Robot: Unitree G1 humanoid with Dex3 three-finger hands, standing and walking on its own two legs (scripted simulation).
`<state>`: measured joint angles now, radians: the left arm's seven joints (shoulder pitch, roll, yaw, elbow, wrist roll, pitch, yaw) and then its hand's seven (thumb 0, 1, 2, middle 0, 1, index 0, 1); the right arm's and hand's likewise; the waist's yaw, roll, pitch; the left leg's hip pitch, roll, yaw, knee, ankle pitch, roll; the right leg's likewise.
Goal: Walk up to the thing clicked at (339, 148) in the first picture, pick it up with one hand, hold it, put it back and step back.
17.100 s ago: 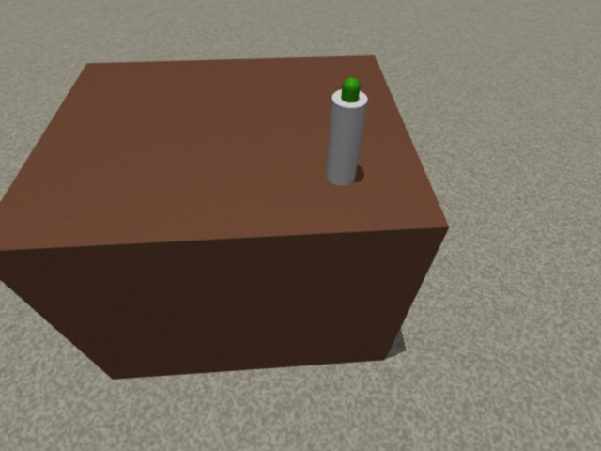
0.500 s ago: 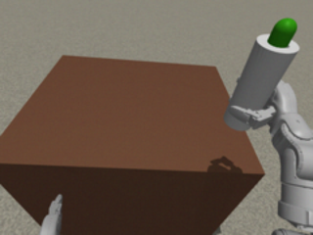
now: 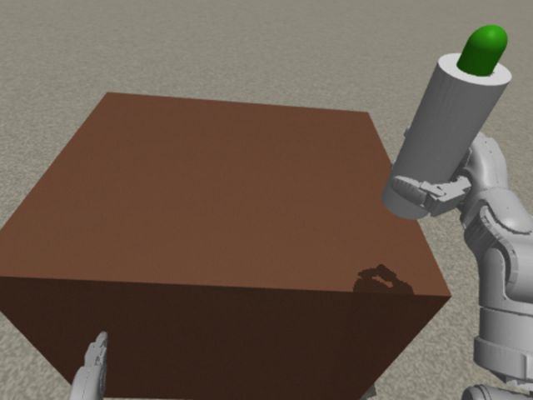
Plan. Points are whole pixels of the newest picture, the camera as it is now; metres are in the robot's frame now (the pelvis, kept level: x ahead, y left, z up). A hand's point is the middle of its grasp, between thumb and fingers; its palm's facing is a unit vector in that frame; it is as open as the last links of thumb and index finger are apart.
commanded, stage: hold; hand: right
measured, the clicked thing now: (440, 133) +0.33 -0.17 +0.29
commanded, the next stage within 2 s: crouch in 0.08 s
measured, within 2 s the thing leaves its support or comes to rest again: neither
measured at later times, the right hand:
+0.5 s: hand (401, 174) +0.38 -0.18 +0.19, palm faces +0.11 +0.99 +0.00, open 9.8 cm
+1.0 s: hand (378, 172) +0.46 -0.18 +0.13, palm faces +0.10 +1.00 +0.01, open 9.8 cm
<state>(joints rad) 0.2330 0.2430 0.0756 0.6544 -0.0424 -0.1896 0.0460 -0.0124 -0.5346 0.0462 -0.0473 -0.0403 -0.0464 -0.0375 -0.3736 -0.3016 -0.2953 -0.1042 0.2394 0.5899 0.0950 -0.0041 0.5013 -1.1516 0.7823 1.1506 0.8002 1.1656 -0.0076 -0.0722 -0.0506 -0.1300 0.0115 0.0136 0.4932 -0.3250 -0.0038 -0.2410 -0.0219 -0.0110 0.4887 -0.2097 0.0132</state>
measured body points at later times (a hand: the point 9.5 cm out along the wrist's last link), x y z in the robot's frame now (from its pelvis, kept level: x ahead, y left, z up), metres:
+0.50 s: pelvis -0.01 +0.00 +0.00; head -0.02 +0.02 +0.45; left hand +0.15 +0.26 -0.08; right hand +0.37 -0.23 +0.20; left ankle -0.04 +0.12 -0.74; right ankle +0.03 -0.13 -0.74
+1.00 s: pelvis +0.00 +0.00 -0.01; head +0.03 +0.00 +0.44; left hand +0.14 +0.25 -0.08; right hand +0.45 -0.24 +0.14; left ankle -0.04 +0.12 -0.74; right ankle +0.03 -0.13 -0.74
